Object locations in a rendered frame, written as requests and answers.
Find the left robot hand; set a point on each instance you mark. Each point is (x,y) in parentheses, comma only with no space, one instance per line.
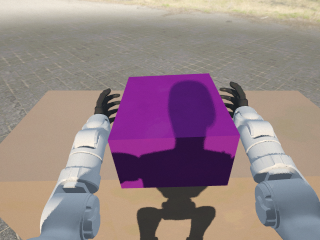
(102,105)

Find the right robot hand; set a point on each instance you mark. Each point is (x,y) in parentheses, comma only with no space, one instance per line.
(239,99)

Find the pedestal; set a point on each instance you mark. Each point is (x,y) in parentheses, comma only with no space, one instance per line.
(35,152)

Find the robot right forearm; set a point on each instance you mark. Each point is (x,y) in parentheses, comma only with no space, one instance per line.
(267,158)

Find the left robot upper arm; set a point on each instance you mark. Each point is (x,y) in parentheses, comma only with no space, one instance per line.
(70,216)

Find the robot left forearm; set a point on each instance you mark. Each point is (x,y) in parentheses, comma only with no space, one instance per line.
(82,171)

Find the carton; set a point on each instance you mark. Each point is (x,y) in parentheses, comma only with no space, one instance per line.
(173,131)

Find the right robot upper arm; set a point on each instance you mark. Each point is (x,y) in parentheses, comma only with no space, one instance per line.
(290,207)

